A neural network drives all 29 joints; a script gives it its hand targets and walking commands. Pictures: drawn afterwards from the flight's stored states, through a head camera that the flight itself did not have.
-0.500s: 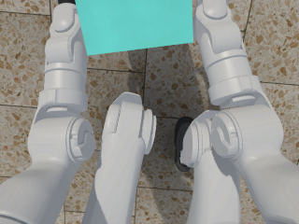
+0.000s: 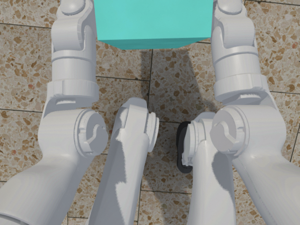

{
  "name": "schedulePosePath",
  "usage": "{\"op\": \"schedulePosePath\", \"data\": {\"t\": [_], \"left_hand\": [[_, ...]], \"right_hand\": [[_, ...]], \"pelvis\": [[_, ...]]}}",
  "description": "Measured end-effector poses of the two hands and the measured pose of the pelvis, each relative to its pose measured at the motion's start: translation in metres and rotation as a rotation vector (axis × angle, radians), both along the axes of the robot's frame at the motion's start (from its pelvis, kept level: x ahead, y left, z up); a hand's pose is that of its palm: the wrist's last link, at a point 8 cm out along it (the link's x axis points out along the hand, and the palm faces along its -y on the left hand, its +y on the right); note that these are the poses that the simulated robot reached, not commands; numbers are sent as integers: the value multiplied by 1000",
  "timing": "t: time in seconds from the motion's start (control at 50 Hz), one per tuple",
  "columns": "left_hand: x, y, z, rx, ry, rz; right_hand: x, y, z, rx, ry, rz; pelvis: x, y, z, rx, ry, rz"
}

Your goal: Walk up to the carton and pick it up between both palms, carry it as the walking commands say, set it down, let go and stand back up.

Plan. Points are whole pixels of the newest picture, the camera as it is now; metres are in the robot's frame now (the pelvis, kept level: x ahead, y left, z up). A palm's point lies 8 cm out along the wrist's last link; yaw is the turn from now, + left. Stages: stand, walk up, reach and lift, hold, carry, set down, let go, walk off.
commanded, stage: reach and lift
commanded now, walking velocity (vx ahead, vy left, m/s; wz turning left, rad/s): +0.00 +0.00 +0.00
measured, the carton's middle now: (150, 3) +0.54 +0.11 -0.17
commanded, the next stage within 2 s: none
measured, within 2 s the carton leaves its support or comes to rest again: neither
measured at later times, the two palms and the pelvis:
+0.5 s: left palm out of the picture +0.49 +0.22 -0.04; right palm out of the picture +0.54 -0.03 -0.04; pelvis -0.02 -0.02 +0.03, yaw +1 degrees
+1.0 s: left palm out of the picture +0.46 +0.20 +0.02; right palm (273, 3) +0.51 -0.05 +0.01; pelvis +0.02 -0.01 +0.10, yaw +1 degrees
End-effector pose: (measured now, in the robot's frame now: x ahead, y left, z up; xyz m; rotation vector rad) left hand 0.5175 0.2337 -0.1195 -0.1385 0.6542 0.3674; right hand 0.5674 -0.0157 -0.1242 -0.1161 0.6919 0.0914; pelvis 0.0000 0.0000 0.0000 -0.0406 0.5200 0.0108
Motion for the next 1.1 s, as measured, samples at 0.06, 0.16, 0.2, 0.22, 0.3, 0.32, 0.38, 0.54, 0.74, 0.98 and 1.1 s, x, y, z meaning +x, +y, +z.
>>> {"op": "schedulePosePath", "data": {"t": [0.06, 0.16, 0.2, 0.22, 0.3, 0.32, 0.38, 0.54, 0.74, 0.98, 1.1], "left_hand": [[-7, -9, -5, -13, 21, 4], [-27, -25, -15, 4, 61, 2], [-32, -30, -16, 2, 48, 7], [-35, -31, -17, -3, 36, 9], [-41, -34, -9, -21, 11, 8], [-43, -33, -4, -23, 14, 6], [-44, -29, 22, -15, 7, 5], [-25, -7, 98, 7, 2, -6], [-28, -19, 137, -8, 41, -26], [-58, -31, 136, -7, 14, 12], [-47, -26, 161, 0, -16, 23]], "right_hand": [[-6, -9, -3, 3, 25, -10], [-21, -24, -13, 30, 65, -22], [-27, -29, -14, 28, 53, -17], [-30, -31, -14, 28, 42, -20], [-43, -35, -9, 51, 27, -52], [-45, -34, -4, 49, 30, -52], [-46, -29, 23, 38, 21, -40], [-23, -8, 100, -16, 3, 12], [-27, -21, 142, 11, 52, -34], [-63, -31, 128, 75, 38, -58], [-44, -26, 159, 41, 0, -21]], "pelvis": [[10, -1, 5, -4, 34, 3], [15, -5, 12, 7, 52, 0], [10, -8, 16, 28, 13, -8], [7, -11, 19, 39, -18, -12], [-4, -18, 19, 62, -50, -20], [-6, -19, 20, 66, -60, -19], [-13, -21, 23, 72, -105, -20], [-13, -18, 38, 46, -24, -4], [22, 0, 80, 5, 148, 2], [23, -7, 101, 31, 117, -12], [21, -19, 103, 37, 76, 11]]}}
